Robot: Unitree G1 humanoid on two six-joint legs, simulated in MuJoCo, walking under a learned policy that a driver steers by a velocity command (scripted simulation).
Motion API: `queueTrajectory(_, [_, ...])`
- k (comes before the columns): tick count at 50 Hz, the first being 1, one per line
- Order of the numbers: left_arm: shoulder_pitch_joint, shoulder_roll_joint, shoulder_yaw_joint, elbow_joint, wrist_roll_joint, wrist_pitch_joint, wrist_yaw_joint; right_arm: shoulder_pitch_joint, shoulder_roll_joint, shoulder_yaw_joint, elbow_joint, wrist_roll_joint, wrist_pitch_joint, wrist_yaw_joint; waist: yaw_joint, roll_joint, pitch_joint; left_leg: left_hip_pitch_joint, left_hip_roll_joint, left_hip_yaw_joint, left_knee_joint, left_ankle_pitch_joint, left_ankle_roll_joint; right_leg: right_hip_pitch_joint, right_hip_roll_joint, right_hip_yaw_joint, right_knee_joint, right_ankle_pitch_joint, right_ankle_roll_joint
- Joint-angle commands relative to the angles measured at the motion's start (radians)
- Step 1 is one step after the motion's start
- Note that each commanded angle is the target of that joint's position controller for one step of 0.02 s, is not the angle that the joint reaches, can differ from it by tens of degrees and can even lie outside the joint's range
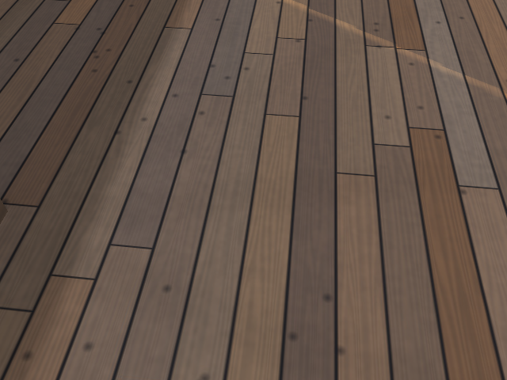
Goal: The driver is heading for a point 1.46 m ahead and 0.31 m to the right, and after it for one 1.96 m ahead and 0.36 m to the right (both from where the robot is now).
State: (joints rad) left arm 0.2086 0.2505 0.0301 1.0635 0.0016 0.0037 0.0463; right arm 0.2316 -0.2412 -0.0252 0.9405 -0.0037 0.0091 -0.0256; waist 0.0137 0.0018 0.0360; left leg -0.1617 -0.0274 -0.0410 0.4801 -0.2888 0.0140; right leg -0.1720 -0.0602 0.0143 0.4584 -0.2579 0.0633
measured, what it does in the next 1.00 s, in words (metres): walks ahead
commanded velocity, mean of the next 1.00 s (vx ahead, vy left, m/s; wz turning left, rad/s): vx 0.15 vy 0.00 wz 0.00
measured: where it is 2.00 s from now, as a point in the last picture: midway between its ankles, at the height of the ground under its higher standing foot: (277, 305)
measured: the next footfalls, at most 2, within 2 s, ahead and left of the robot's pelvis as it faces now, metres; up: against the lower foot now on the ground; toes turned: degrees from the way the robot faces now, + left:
left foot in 1.18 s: +0.41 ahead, +0.08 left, +0.00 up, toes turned +1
right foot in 1.72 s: +0.73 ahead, -0.16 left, +0.00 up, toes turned -3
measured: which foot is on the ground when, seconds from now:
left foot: down 0.00-0.74, up 0.76-1.00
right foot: down 0.00-1.00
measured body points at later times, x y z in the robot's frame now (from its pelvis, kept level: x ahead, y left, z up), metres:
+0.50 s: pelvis -0.01 -0.01 +0.00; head +0.00 -0.01 +0.45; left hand +0.00 +0.24 -0.15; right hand +0.02 -0.26 -0.15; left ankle -0.02 +0.11 -0.74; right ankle -0.01 -0.16 -0.74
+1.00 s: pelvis +0.12 -0.05 +0.01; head +0.14 -0.06 +0.45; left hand +0.00 +0.18 -0.13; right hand +0.27 -0.30 -0.12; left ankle +0.23 +0.11 -0.68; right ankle +0.00 -0.14 -0.74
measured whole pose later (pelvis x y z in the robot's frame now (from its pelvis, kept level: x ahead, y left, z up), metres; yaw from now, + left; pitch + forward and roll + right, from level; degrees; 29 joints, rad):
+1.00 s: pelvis +0.12 -0.05 +0.01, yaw -1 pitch +1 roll +1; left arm 0.53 0.17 0.00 1.09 0.00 -0.08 0.01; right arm 0.11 -0.26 -0.05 0.93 0.03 -0.09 0.02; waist 0.07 0.03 0.01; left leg -0.62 0.08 0.02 0.86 -0.12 0.03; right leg 0.06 0.02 -0.03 0.20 -0.29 -0.04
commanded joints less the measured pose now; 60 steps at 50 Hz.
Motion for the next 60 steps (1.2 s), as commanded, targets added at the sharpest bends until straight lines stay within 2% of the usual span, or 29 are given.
queueTrajectory(1, [0.028, 0.113, 0.018, -0.014, 0.000, -0.006, 0.004, 0.019, -0.109, -0.020, -0.020, 0.001, -0.009, -0.005, 0.000, 0.001, -0.003, -0.034, 0.042, -0.031, -0.089, 0.213, 0.013, 0.003, 0.011, -0.017, -0.052, 0.151, -0.013])
queueTrajectory(25, [0.106, 0.060, 0.002, 0.039, -0.001, -0.004, 0.009, 0.071, -0.073, -0.002, 0.086, 0.006, -0.009, -0.011, -0.006, -0.001, 0.023, -0.058, 0.032, -0.008, -0.091, 0.161, 0.002, -0.024, 0.027, -0.023, -0.048, 0.120, -0.025])
queueTrajectory(26, [0.126, 0.047, -0.001, 0.049, -0.002, -0.002, 0.009, 0.088, -0.065, 0.000, 0.097, 0.005, -0.008, -0.013, -0.006, 0.003, 0.000, -0.049, 0.024, -0.001, -0.099, 0.056, 0.004, -0.016, 0.041, -0.039, -0.044, 0.032, -0.027])
queueTrajectory(28, [0.125, 0.048, 0.002, 0.045, -0.012, -0.001, 0.013, 0.093, -0.098, -0.012, 0.097, 0.018, -0.003, -0.019, -0.013, 0.032, 0.043, -0.105, 0.021, -0.021, -0.113, -0.321, 0.040, -0.079, 0.083, -0.079, 0.022, -0.250, -0.050])
queueTrajectory(29, [0.113, 0.050, 0.003, 0.032, -0.012, -0.007, 0.014, 0.095, -0.110, -0.016, 0.090, 0.021, -0.005, -0.020, -0.019, 0.049, 0.088, -0.145, 0.050, -0.064, -0.140, -0.456, 0.065, -0.137, 0.086, -0.077, 0.051, -0.339, -0.064])
queueTrajectory(30, [0.098, 0.039, 0.000, 0.019, -0.012, -0.018, 0.011, 0.110, -0.122, -0.021, 0.087, 0.024, -0.013, -0.018, -0.028, 0.077, 0.122, -0.159, 0.096, -0.132, -0.173, -0.526, 0.093, -0.190, 0.084, -0.075, 0.091, -0.348, -0.075])
queueTrajectory(32, [0.086, -0.003, -0.008, -0.002, -0.015, -0.051, -0.006, 0.165, -0.165, -0.039, 0.095, 0.033, -0.034, -0.011, -0.044, 0.183, 0.122, -0.111, 0.233, -0.332, -0.262, -0.588, 0.171, -0.259, 0.085, -0.093, 0.251, -0.220, -0.082])
queueTrajectory(33, [0.082, -0.004, -0.008, -0.010, -0.020, -0.067, -0.017, 0.164, -0.171, -0.044, 0.093, 0.036, -0.041, -0.009, -0.041, 0.198, 0.130, -0.144, 0.286, -0.412, -0.294, -0.580, 0.206, -0.249, 0.060, -0.063, 0.309, -0.197, -0.099])
queueTrajectory(34, [0.095, -0.004, -0.007, -0.013, -0.027, -0.080, -0.026, 0.127, -0.162, -0.042, 0.078, 0.036, -0.047, -0.007, -0.016, 0.189, 0.141, -0.178, 0.298, -0.422, -0.298, -0.548, 0.212, -0.220, 0.046, -0.049, 0.293, -0.208, -0.122])
queueTrajectory(35, [0.139, -0.012, -0.007, -0.003, -0.033, -0.091, -0.033, 0.068, -0.151, -0.038, 0.058, 0.040, -0.049, -0.004, 0.024, 0.178, 0.149, -0.225, 0.274, -0.368, -0.271, -0.501, 0.190, -0.137, 0.045, -0.054, 0.181, -0.212, -0.146])
queueTrajectory(36, [0.228, -0.011, -0.003, 0.029, -0.033, -0.097, -0.035, -0.002, -0.138, -0.034, 0.033, 0.046, -0.048, -0.001, 0.077, 0.145, 0.151, -0.307, 0.209, -0.268, -0.204, -0.418, 0.145, 0.024, 0.058, -0.057, 0.018, -0.157, -0.160])
queueTrajectory(37, [0.328, 0.033, 0.013, 0.065, -0.022, -0.098, -0.035, -0.042, -0.099, -0.025, 0.013, 0.041, -0.054, 0.001, 0.105, 0.031, 0.118, -0.388, 0.120, -0.140, -0.011, -0.256, 0.092, 0.174, 0.006, 0.050, -0.059, -0.108, -0.159])
queueTrajectory(38, [0.466, 0.151, 0.045, 0.089, -0.021, -0.103, -0.039, -0.069, -0.036, -0.009, -0.019, 0.033, -0.069, 0.001, 0.139, -0.246, 0.056, -0.515, -0.008, 0.057, 0.341, -0.159, 0.019, 0.290, -0.192, 0.399, -0.234, -0.259, -0.240])
queueTrajectory(39, [0.486, 0.193, 0.047, 0.083, -0.006, -0.117, -0.052, -0.072, -0.052, -0.014, -0.045, 0.041, -0.091, -0.001, 0.120, -0.299, 0.056, -0.630, -0.018, 0.001, 0.561, -0.268, 0.022, 0.292, -0.341, 0.704, -0.320, -0.282, -0.332])
queueTrajectory(40, [0.394, 0.125, 0.028, 0.055, -0.002, -0.127, -0.052, -0.050, -0.074, -0.020, -0.035, 0.052, -0.104, 0.006, 0.064, -0.163, 0.110, -0.691, 0.045, -0.052, 0.691, -0.205, 0.042, 0.271, -0.341, 0.651, -0.304, -0.235, -0.329])
queueTrajectory(41, [0.342, 0.084, 0.018, 0.031, -0.007, -0.132, -0.055, -0.022, -0.068, -0.019, -0.016, 0.053, -0.114, 0.018, 0.042, -0.117, 0.118, -0.707, 0.078, -0.049, 0.719, -0.106, 0.061, 0.267, -0.288, 0.521, -0.298, -0.175, -0.295])
queueTrajectory(42, [0.307, 0.078, 0.014, 0.017, -0.011, -0.130, -0.059, -0.024, -0.075, -0.025, -0.010, 0.045, -0.122, 0.022, 0.030, -0.087, 0.111, -0.716, 0.104, -0.030, 0.694, -0.029, 0.070, 0.277, -0.248, 0.421, -0.304, -0.099, -0.264])
queueTrajectory(43, [0.301, 0.055, 0.005, 0.012, -0.011, -0.124, -0.061, -0.058, -0.096, -0.036, -0.017, 0.036, -0.127, 0.027, 0.032, -0.085, 0.111, -0.712, 0.126, -0.014, 0.649, 0.026, 0.069, 0.284, -0.217, 0.330, -0.309, 0.042, -0.237])
queueTrajectory(44, [0.323, 0.025, -0.004, 0.015, -0.006, -0.115, -0.058, -0.077, -0.093, -0.040, -0.022, 0.032, -0.127, 0.035, 0.037, -0.097, 0.093, -0.682, 0.133, 0.010, 0.613, 0.059, 0.062, 0.286, -0.180, 0.249, -0.308, 0.164, -0.219])
queueTrajectory(45, [0.349, 0.019, -0.007, 0.019, -0.001, -0.107, -0.053, -0.088, -0.070, -0.038, -0.025, 0.031, -0.123, 0.043, 0.040, -0.109, 0.076, -0.663, 0.131, 0.033, 0.580, 0.085, 0.051, 0.288, -0.162, 0.199, -0.305, 0.256, -0.216])
queueTrajectory(47, [0.362, 0.041, -0.006, 0.009, 0.003, -0.095, -0.039, -0.155, -0.030, -0.026, -0.050, 0.029, -0.113, 0.052, 0.047, -0.094, 0.078, -0.641, 0.120, 0.064, 0.470, 0.137, 0.023, 0.256, -0.146, 0.137, -0.318, 0.334, -0.225])
queueTrajectory(49, [0.344, 0.072, -0.002, -0.010, 0.006, -0.089, -0.027, -0.267, -0.003, -0.011, -0.096, 0.029, -0.111, 0.055, 0.059, -0.083, 0.105, -0.566, 0.095, 0.089, 0.293, 0.213, 0.005, 0.166, -0.127, 0.093, -0.350, 0.321, -0.227])
queueTrajectory(52, [0.372, 0.108, 0.010, -0.008, -0.005, -0.091, -0.019, -0.355, -0.021, -0.005, -0.134, 0.036, -0.109, 0.063, 0.068, -0.111, 0.129, -0.461, 0.063, 0.112, 0.150, 0.283, 0.007, 0.121, -0.144, 0.070, -0.387, 0.306, -0.237])
queueTrajectory(55, [0.363, 0.114, 0.022, -0.005, -0.019, -0.090, -0.018, -0.380, -0.059, -0.012, -0.161, 0.039, -0.113, 0.072, 0.034, -0.109, 0.129, -0.431, 0.060, 0.087, 0.069, 0.284, 0.048, 0.212, -0.186, 0.052, -0.347, 0.422, -0.219])
queueTrajectory(56, [0.347, 0.124, 0.027, -0.010, -0.016, -0.087, -0.018, -0.352, -0.080, -0.022, -0.160, 0.037, -0.116, 0.074, 0.006, -0.115, 0.096, -0.379, 0.044, 0.091, 0.057, 0.267, 0.066, 0.248, -0.194, 0.040, -0.294, 0.569, -0.207])
queueTrajectory(57, [0.333, 0.137, 0.034, -0.016, -0.011, -0.081, -0.019, -0.293, -0.107, -0.035, -0.148, 0.036, -0.117, 0.072, -0.033, -0.136, 0.038, -0.288, 0.016, 0.107, 0.066, 0.245, 0.084, 0.274, -0.197, 0.027, -0.209, 0.764, -0.195])
queueTrajectory(58, [0.313, 0.139, 0.036, -0.023, -0.005, -0.071, -0.020, -0.157, -0.141, -0.057, -0.109, 0.039, -0.116, 0.067, -0.104, -0.146, -0.051, -0.122, -0.016, 0.124, 0.072, 0.232, 0.108, 0.263, -0.176, 0.001, -0.051, 0.921, -0.177])
queueTrajectory(59, [0.295, 0.134, 0.032, -0.038, 0.001, -0.065, -0.022, 0.012, -0.181, -0.080, -0.057, 0.042, -0.109, 0.058, -0.182, -0.138, -0.150, 0.119, 0.000, 0.102, 0.070, 0.239, 0.138, 0.155, -0.137, -0.018, 0.158, 0.907, -0.148])
queueTrajectory(60, [0.308, 0.085, 0.013, -0.066, 0.022, -0.069, -0.026, 0.185, -0.261, -0.099, -0.022, 0.027, -0.100, 0.045, -0.213, 0.022, -0.293, 0.419, 0.223, -0.180, 0.072, 0.142, 0.203, -0.093, -0.055, -0.046, 0.497, 0.499, -0.122])
Keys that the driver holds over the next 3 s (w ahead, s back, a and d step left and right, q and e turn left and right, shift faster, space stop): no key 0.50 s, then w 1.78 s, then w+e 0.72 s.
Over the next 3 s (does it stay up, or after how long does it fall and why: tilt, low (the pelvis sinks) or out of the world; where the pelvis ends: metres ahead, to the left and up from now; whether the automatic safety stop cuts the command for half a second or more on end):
stays up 1.25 -0.11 0.00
